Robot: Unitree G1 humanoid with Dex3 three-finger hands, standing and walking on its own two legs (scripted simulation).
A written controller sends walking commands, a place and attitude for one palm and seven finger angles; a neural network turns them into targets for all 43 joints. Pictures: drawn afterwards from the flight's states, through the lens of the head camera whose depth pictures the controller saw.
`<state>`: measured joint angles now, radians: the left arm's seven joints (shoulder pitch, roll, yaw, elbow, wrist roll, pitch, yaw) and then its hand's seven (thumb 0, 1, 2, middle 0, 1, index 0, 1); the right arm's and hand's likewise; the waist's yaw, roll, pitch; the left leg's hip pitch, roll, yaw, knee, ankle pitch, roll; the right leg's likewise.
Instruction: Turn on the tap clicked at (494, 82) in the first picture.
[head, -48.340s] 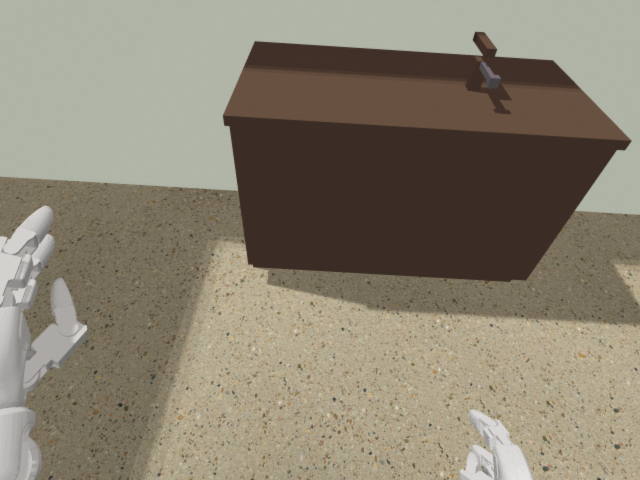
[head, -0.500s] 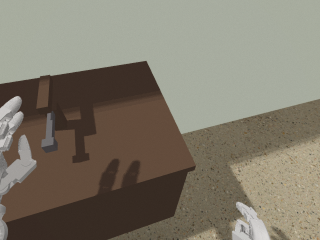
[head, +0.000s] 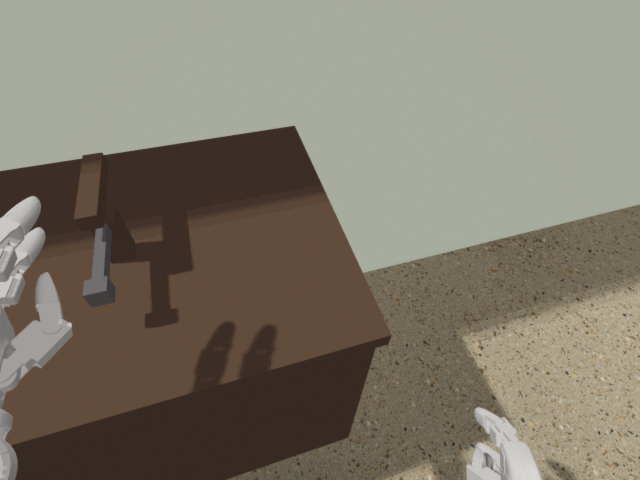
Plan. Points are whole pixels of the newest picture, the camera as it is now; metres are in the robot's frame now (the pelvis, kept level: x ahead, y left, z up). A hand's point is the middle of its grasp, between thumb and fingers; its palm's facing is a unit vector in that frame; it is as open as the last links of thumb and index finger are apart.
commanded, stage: shuffle to correct the standing spot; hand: left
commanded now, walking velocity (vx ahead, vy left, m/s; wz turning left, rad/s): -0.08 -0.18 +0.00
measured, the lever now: (99, 291) +0.33 +0.31 +0.04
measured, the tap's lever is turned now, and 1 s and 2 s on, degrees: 0 0 0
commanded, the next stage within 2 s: come to a stop and stand still in 0.56 s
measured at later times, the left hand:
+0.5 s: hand (49, 338) +0.20 +0.25 +0.17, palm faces +0.36 -0.86 -0.36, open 7.4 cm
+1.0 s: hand (51, 352) +0.20 +0.25 +0.15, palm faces +0.26 -0.88 -0.40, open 7.4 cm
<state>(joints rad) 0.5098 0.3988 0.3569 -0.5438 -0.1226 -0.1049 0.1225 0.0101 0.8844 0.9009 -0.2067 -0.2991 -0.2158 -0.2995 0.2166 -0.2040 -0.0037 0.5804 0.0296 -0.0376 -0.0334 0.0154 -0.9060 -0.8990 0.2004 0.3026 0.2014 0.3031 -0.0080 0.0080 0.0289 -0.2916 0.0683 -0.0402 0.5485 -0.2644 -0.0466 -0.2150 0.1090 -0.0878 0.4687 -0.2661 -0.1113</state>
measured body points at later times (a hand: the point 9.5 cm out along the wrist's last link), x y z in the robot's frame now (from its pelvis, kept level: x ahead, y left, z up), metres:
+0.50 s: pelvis -0.01 +0.01 +0.00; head +0.01 +0.01 +0.45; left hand +0.18 +0.29 +0.18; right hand +0.15 -0.23 -0.09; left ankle +0.02 +0.16 -0.73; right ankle -0.01 -0.05 -0.73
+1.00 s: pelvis -0.02 +0.03 +0.00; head +0.00 +0.03 +0.45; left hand +0.18 +0.30 +0.17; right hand +0.14 -0.23 -0.08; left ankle +0.02 +0.15 -0.73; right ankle -0.01 -0.05 -0.73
